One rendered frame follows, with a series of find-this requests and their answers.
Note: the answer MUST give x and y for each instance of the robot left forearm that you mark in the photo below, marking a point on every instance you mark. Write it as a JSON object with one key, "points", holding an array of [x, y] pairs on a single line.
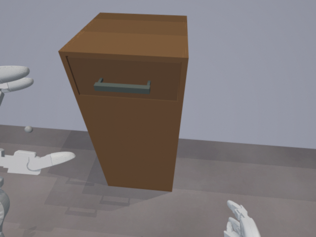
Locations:
{"points": [[4, 206]]}

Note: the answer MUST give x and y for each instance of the cabinet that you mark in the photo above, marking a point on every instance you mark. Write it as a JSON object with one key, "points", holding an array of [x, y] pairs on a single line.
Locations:
{"points": [[135, 139]]}

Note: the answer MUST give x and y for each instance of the handle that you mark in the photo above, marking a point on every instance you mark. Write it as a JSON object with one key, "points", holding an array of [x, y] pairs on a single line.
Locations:
{"points": [[126, 88]]}

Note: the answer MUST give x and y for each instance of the robot right hand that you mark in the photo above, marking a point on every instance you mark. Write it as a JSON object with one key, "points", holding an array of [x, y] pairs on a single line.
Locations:
{"points": [[245, 228]]}

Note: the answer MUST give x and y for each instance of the robot left hand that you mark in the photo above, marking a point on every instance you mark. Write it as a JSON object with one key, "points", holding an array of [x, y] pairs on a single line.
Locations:
{"points": [[12, 78]]}

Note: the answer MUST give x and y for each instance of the drawer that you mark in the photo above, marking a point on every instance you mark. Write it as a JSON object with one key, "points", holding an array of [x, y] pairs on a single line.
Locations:
{"points": [[164, 76]]}

